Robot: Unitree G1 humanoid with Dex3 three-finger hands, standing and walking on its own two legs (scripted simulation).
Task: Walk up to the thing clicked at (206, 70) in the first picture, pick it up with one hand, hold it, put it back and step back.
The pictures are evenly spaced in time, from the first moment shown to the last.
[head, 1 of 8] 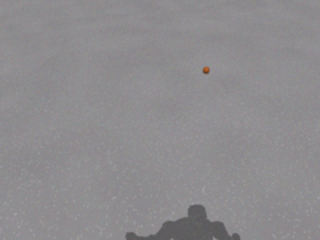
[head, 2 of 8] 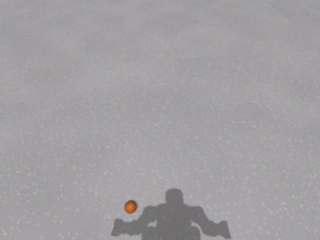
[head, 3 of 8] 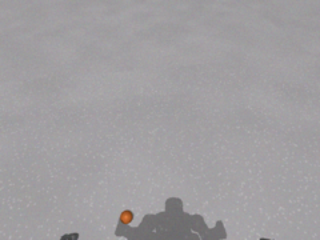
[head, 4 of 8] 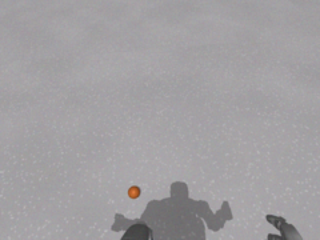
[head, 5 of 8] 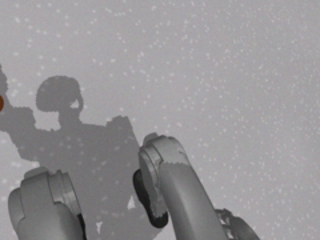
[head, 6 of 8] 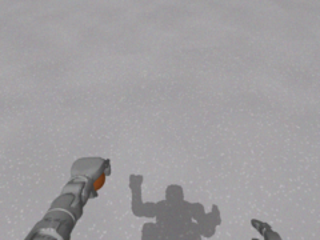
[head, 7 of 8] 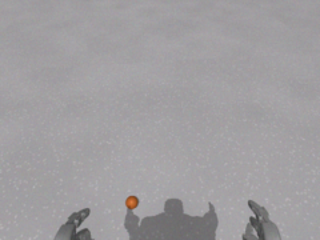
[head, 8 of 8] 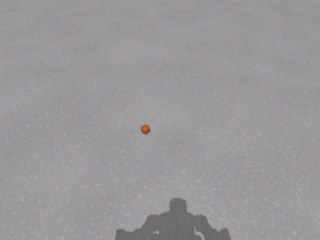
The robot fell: no
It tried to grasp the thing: yes
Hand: left
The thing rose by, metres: 0.69
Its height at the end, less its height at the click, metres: +0.00
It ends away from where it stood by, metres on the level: 0.01
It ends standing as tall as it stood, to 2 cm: yes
